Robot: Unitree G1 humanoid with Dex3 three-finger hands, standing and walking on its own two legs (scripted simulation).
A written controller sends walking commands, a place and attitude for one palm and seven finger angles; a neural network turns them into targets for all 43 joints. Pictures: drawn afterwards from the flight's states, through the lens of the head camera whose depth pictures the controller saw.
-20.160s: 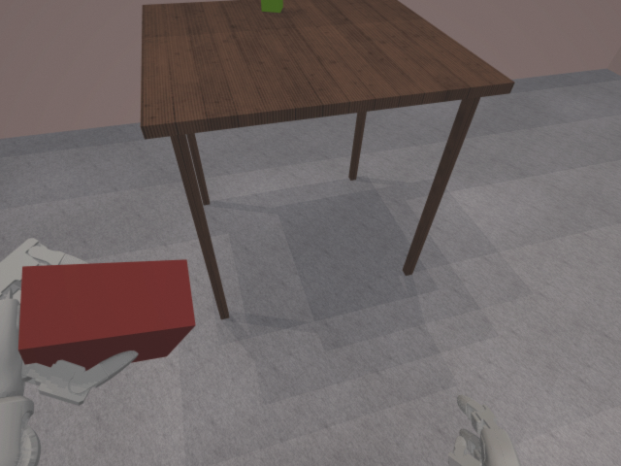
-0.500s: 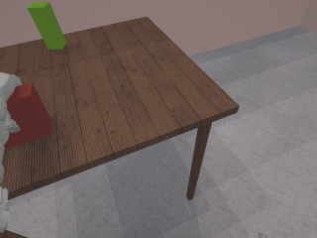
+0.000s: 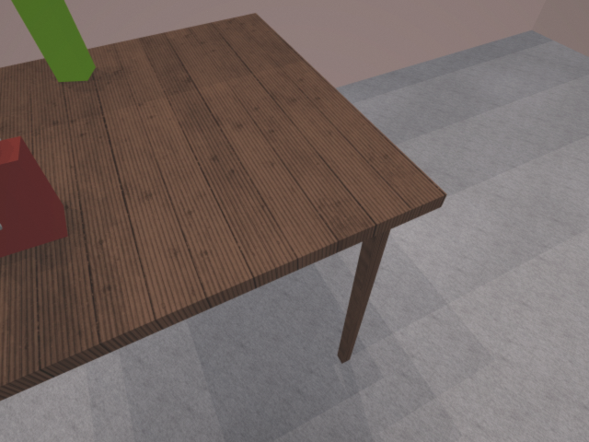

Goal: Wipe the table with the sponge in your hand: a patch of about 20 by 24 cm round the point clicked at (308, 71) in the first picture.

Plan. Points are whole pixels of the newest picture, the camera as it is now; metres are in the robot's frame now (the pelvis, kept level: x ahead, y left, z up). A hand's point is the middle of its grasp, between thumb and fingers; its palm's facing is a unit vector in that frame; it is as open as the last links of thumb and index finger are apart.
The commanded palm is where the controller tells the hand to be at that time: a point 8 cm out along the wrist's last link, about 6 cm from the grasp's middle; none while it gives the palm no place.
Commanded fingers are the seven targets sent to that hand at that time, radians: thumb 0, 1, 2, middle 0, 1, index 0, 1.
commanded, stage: slide across to the middle lane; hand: left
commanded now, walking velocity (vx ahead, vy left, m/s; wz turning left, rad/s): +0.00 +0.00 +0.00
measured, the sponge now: out of the picture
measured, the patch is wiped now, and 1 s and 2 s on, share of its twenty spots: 0.60 0.60 0.80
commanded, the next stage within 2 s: wipe back along the middle lane in 0.70 s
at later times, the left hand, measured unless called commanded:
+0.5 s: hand (3, 157) +0.41 +0.40 +0.18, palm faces -0.07 +0.05 -1.00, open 10.4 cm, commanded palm +0.39 +0.37 +0.23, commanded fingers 0.00 0.10 1.30 -1.20 -1.60 -1.20 -1.60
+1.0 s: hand (51, 163) +0.41 +0.34 +0.17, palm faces -0.01 +0.00 -1.00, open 10.5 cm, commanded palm +0.37 +0.33 +0.22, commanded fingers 0.00 0.10 1.30 -1.20 -1.60 -1.20 -1.60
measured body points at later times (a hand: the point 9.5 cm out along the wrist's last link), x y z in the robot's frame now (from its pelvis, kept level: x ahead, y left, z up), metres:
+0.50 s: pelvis +0.01 +0.02 +0.00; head +0.05 +0.00 +0.45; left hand +0.41 +0.39 +0.23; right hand +0.12 -0.24 -0.13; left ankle +0.02 +0.09 -0.73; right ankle -0.04 -0.10 -0.73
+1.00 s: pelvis +0.01 +0.00 +0.00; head +0.03 -0.03 +0.45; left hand +0.40 +0.33 +0.23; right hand +0.17 -0.25 -0.12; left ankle +0.02 +0.09 -0.73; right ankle -0.04 -0.10 -0.73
